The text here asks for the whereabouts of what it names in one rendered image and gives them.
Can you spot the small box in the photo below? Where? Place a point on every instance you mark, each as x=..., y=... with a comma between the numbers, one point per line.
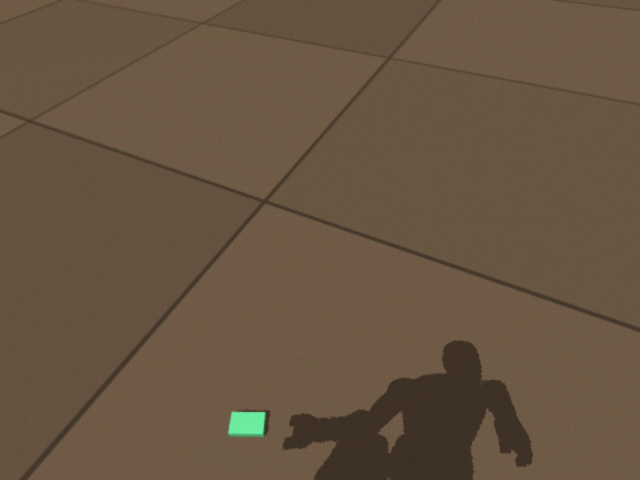
x=247, y=424

